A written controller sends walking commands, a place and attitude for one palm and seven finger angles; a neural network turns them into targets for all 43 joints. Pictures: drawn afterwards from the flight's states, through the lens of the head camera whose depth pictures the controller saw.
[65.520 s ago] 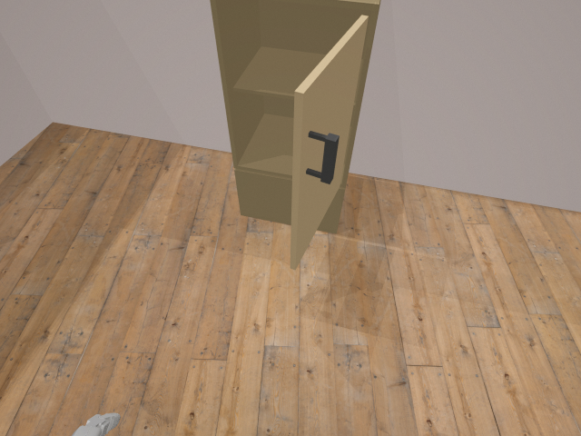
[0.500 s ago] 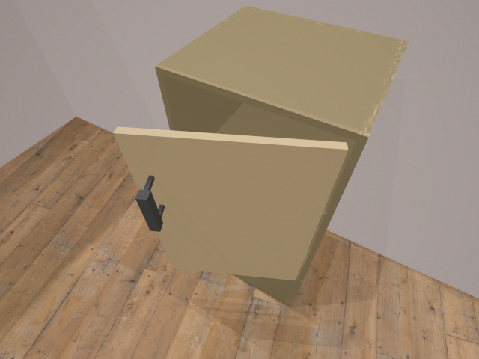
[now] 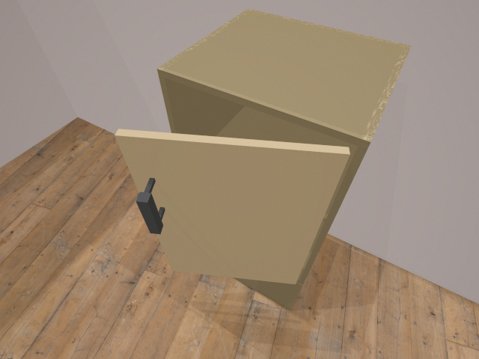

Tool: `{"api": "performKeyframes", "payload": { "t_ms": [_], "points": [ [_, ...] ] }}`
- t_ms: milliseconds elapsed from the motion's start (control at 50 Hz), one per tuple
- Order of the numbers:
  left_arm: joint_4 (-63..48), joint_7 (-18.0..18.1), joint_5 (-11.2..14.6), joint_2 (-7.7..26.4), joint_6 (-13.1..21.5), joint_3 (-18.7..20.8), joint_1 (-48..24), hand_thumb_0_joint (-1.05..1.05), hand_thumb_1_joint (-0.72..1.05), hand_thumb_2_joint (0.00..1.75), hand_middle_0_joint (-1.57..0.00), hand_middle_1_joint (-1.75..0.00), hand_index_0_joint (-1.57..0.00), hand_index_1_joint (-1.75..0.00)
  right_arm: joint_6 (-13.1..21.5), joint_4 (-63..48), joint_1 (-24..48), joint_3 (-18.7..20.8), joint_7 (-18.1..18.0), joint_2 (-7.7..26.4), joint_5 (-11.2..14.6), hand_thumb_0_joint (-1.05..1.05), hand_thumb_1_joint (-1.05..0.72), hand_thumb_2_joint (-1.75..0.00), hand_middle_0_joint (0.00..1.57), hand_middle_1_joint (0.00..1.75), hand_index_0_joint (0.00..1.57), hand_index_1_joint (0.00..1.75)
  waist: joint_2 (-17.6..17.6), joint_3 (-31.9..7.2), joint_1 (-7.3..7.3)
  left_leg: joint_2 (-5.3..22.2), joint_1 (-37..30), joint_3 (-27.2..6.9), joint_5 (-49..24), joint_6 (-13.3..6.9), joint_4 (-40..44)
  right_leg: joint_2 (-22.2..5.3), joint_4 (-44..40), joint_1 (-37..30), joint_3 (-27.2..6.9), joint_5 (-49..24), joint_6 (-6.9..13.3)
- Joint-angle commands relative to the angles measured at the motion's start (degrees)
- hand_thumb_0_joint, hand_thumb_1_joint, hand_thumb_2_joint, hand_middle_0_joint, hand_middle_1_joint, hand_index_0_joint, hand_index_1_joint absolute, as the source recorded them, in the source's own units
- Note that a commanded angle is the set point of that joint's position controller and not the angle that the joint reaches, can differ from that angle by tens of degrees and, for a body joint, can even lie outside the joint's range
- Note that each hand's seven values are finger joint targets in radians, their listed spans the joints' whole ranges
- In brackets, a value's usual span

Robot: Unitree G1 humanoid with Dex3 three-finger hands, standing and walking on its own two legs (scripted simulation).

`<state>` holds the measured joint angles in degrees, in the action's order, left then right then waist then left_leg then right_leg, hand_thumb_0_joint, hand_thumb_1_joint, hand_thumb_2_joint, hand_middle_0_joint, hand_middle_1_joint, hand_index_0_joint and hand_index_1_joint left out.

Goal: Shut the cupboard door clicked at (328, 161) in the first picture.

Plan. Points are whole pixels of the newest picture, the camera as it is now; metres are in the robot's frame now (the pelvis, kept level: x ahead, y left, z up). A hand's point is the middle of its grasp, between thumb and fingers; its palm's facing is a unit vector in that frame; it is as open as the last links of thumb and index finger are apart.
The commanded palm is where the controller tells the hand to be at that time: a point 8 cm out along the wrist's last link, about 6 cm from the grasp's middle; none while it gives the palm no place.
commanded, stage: look again from close up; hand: left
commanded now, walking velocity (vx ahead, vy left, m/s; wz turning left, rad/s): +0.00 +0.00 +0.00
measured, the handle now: (153, 206) +0.41 +0.21 -0.04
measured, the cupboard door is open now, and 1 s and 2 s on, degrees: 24 24 24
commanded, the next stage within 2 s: raise the hand and make a fist in 0.42 s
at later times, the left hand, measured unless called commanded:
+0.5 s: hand out of the picture -0.01 +0.17 -0.18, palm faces +0.04 -0.98 -0.18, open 7.4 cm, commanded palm none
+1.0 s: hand out of the picture +0.08 +0.19 -0.10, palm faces +0.04 -1.00 +0.00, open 5.9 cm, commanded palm +0.09 +0.23 -0.06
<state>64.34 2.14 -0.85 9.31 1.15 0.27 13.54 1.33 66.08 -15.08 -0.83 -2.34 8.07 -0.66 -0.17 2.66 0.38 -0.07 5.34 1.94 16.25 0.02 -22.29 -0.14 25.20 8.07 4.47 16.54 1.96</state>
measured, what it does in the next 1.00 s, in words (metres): lowers itself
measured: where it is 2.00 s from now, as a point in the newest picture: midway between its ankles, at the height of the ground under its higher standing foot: outside the picture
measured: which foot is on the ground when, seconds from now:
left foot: down 0.00-1.00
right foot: down 0.00-1.00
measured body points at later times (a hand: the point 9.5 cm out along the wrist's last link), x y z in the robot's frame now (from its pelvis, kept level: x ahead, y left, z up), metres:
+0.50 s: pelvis -0.01 +0.00 +0.00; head +0.01 +0.01 +0.45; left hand -0.01 +0.22 -0.16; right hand -0.02 -0.21 -0.16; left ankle -0.05 +0.12 -0.74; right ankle -0.03 -0.09 -0.74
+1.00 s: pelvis -0.09 +0.01 -0.10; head -0.03 +0.03 +0.34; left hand +0.07 +0.24 -0.10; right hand +0.16 -0.24 -0.13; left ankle -0.05 +0.12 -0.74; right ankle -0.03 -0.09 -0.74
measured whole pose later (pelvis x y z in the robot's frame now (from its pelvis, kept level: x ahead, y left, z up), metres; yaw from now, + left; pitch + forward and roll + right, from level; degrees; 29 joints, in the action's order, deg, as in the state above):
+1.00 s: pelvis -0.09 +0.01 -0.10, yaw +1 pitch +12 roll +0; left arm 10.2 -15.5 12.6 11.0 32.5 5.6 26.6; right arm 14.8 27.2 -7.9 4.0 0.0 15.9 0.6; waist -3.4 -6.0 1.8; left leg 0.2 52.0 1.0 30.1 -0.9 -69.6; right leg -2.3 68.7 52.6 5.5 28.7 2.5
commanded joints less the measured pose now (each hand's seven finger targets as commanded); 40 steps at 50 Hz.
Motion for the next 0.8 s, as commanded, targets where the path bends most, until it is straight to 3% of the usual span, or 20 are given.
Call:
{"api": "performKeyframes", "payload": {
  "t_ms": [0,280,480,500,520,540,560,580,600,620,640,660,700,720,740,760,780],
  "points": [
    [-1.5,0.1,0.2,6.0,0.6,0.8,3.6,0.00,0.90,0.90,-0.20,-0.30,-0.20,-0.30,0.5,-1.2,-4.0,0.7,-0.2,4.7,-0.1,0.00,-0.90,-0.90,0.20,0.30,0.20,0.30,-0.6,0.6,0.20,5.6,3.3,-3.8,-14.1,-1.3,2.7,-7.4,-3.6,-1.4,-6.1,-19.3,1.1],
    [-1.0,0.1,0.1,5.1,0.6,0.7,4.4,0.00,0.90,0.90,-0.20,-0.30,-0.20,-0.30,0.6,-0.7,-4.5,0.8,-0.3,4.2,-0.1,0.00,-0.90,-0.90,0.20,0.30,0.20,0.30,0.8,0.9,0.15,5.7,3.1,-4.1,-13.9,-1.5,3.1,-7.0,-4.3,-0.7,-5.9,-16.4,1.0],
    [-0.5,0.1,0.2,4.6,0.6,0.6,5.0,0.00,0.90,0.90,-0.20,-0.30,-0.20,-0.30,0.6,-0.5,-4.9,0.8,-0.3,4.0,0.0,0.00,-0.90,-0.90,0.20,0.30,0.20,0.30,-0.2,1.3,0.16,5.7,3.4,-4.3,-13.9,-1.5,3.3,-7.0,-4.4,-0.7,-5.8,-16.1,0.9],
    [1.4,2.4,-0.3,5.7,2.1,0.4,10.3,0.00,0.90,0.90,-0.20,-0.30,-0.20,-0.30,1.2,-4.9,1.8,1.3,0.5,6.7,0.8,0.00,-0.90,-0.90,0.20,0.30,0.20,0.30,0.1,0.5,2.29,5.8,7.3,-1.1,-17.4,0.1,-10.1,-10.2,-3.0,0.2,-9.4,-43.3,-1.3],
    [-91.4,1.9,8.8,35.8,18.2,19.3,-38.9,0.00,0.90,0.90,-0.20,-0.30,-0.20,-0.30,12.5,-21.5,-4.9,2.9,-5.6,19.3,1.2,0.00,-0.90,-0.90,0.20,0.30,0.20,0.30,3.6,-25.3,-8.42,3.7,-12.9,0.3,-29.5,-2.7,-7.5,-3.5,5.7,0.0,-4.7,-37.5,-2.0],
    [-72.7,2.4,8.6,10.0,13.0,0.1,-1.5,0.00,0.90,0.90,-0.22,-0.32,-0.22,-0.32,16.6,-21.0,0.0,-0.6,-6.2,11.4,3.3,0.00,-0.90,-0.90,0.20,0.30,0.20,0.30,21.9,-26.2,-3.16,1.1,-13.0,0.2,-35.5,-2.7,-7.1,0.5,10.5,2.3,-2.5,-23.9,-1.0],
    [-71.4,4.4,10.8,7.8,10.2,2.0,-2.8,0.00,0.90,0.90,-0.24,-0.34,-0.24,-0.34,18.0,-18.8,2.0,0.5,-5.3,11.7,2.3,0.00,-0.90,-0.90,0.20,0.30,0.20,0.30,15.9,-22.9,-0.76,3.3,-8.8,-1.3,-38.7,-0.8,-5.2,0.2,5.9,5.0,-0.4,-11.4,-0.6],
    [-55.5,3.6,10.7,-6.9,3.7,-5.6,11.5,0.00,0.90,0.90,-0.25,-0.36,-0.25,-0.36,18.5,-17.7,1.5,0.9,-3.1,9.6,3.1,0.00,-0.90,-0.90,0.20,0.30,0.20,0.30,9.0,-13.9,-2.43,3.6,-1.4,-2.6,-33.7,-1.2,-4.3,-0.7,5.5,7.7,0.2,-9.8,-1.2],
    [-65.1,3.4,11.2,-4.3,5.4,-6.3,1.1,0.00,0.90,0.90,-0.27,-0.38,-0.27,-0.38,19.2,-21.6,1.0,2.3,-2.2,12.8,3.4,0.00,-0.90,-0.90,0.20,0.30,0.20,0.30,5.3,-6.0,-3.46,2.7,5.3,-4.6,-23.9,-1.0,-6.2,-1.3,4.8,9.2,0.3,-12.9,-1.2],
    [-62.3,2.8,10.3,-1.1,7.7,-2.4,1.6,0.00,0.90,0.90,-0.29,-0.40,-0.29,-0.40,19.4,-23.5,1.5,3.5,-2.0,13.5,2.6,0.00,-0.90,-0.90,0.20,0.30,0.20,0.30,-0.1,-2.8,-4.34,1.8,10.0,-4.7,-18.3,-1.1,-8.4,-1.5,5.5,13.0,0.9,-12.1,-1.3],
    [-58.7,1.4,9.7,-1.0,10.8,-1.8,0.8,0.00,0.90,0.90,-0.31,-0.42,-0.31,-0.42,19.7,-24.8,1.6,3.9,-1.5,13.8,1.7,0.00,-0.90,-0.90,0.20,0.30,0.20,0.30,-7.8,1.0,-5.10,0.6,15.4,-5.0,-12.1,-1.1,-10.8,-1.2,6.7,18.4,1.2,-8.5,-1.6],
    [-52.2,-0.4,9.6,-0.4,13.7,1.0,6.7,0.00,0.90,0.90,-0.33,-0.44,-0.33,-0.44,19.9,-26.9,2.1,4.7,-1.0,13.5,1.5,0.00,-0.90,-0.90,0.20,0.30,0.20,0.30,-11.9,1.1,-3.09,-0.3,19.7,-4.7,-8.9,-1.0,-13.4,-1.5,8.3,21.0,0.9,-5.4,-1.5],
    [-45.7,-6.1,12.0,-3.9,21.6,1.7,17.8,0.00,0.90,0.90,-0.36,-0.48,-0.36,-0.48,20.4,-30.5,3.6,5.2,0.3,12.3,0.7,0.00,-0.90,-0.90,0.20,0.30,0.20,0.30,-22.0,-1.1,0.66,-1.3,28.6,-3.9,-2.4,-0.1,-18.7,-1.5,13.1,25.0,-0.2,1.0,-1.7],
    [-46.3,-9.8,13.4,-3.5,25.9,3.2,22.4,0.00,0.90,0.90,-0.38,-0.50,-0.38,-0.50,20.4,-32.4,4.4,5.7,1.2,12.2,0.5,0.00,-0.90,-0.90,0.20,0.30,0.20,0.30,-23.4,-5.0,2.42,-2.0,32.0,-3.1,-0.9,0.4,-21.4,-1.9,15.5,23.9,-2.0,0.4,-1.8],
    [-47.4,-13.7,15.0,-2.2,29.9,5.3,25.5,0.00,0.90,0.90,-0.40,-0.52,-0.40,-0.52,19.8,-34.3,5.0,6.1,2.0,12.1,0.5,0.00,-0.90,-0.90,0.20,0.30,0.20,0.30,-21.7,-8.3,3.88,-2.6,34.7,-2.2,-0.1,1.0,-23.7,-2.3,18.1,22.6,-3.3,-0.6,-1.5],
    [-46.1,-17.5,15.3,1.0,33.4,8.7,26.9,0.00,0.90,0.90,-0.42,-0.54,-0.42,-0.54,19.0,-35.5,5.1,6.6,3.1,12.3,0.7,0.00,-0.90,-0.90,0.20,0.30,0.20,0.30,-15.4,-11.3,5.17,-2.9,35.6,-1.9,-2.1,1.6,-25.9,-2.7,21.7,21.0,-4.3,-5.6,-0.5],
    [-48.0,-21.4,15.8,2.3,36.9,8.9,24.2,0.00,0.90,0.90,-0.44,-0.56,-0.44,-0.56,18.4,-37.5,6.5,6.5,3.8,12.6,0.6,0.00,-0.90,-0.90,0.20,0.30,0.20,0.30,-10.8,-13.5,4.68,-3.3,37.7,-1.4,-1.8,1.8,-28.8,-3.3,24.7,22.0,-5.3,-6.9,-0.1]
  ]
}}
